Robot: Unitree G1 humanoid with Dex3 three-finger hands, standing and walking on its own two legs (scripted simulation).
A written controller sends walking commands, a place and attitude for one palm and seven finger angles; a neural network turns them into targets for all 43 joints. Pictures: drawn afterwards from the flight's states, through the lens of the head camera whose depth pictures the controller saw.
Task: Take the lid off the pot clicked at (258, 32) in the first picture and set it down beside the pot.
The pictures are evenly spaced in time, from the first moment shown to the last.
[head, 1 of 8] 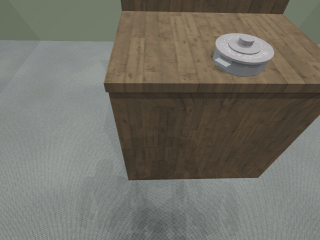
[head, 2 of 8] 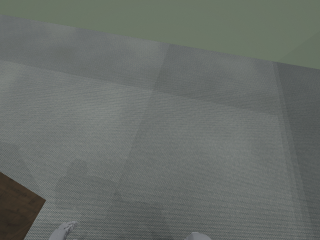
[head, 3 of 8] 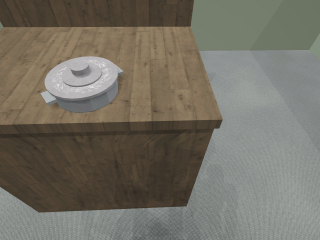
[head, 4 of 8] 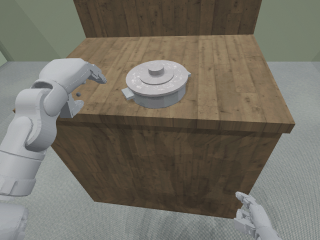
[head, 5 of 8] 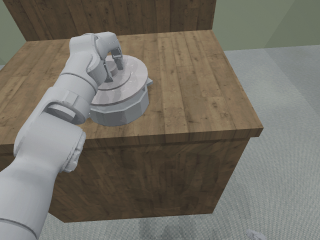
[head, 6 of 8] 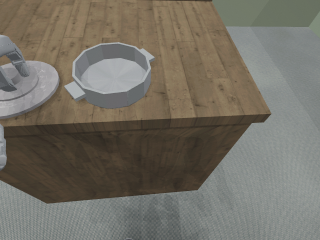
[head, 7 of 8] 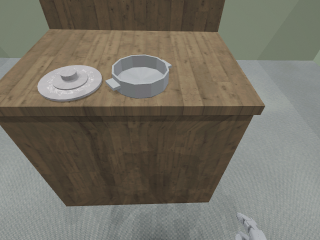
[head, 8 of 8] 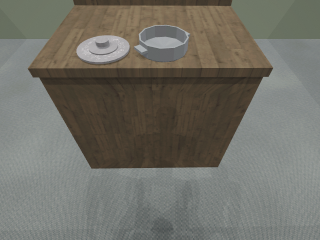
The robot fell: no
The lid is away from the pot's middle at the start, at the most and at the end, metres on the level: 0.00 0.25 0.24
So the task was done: yes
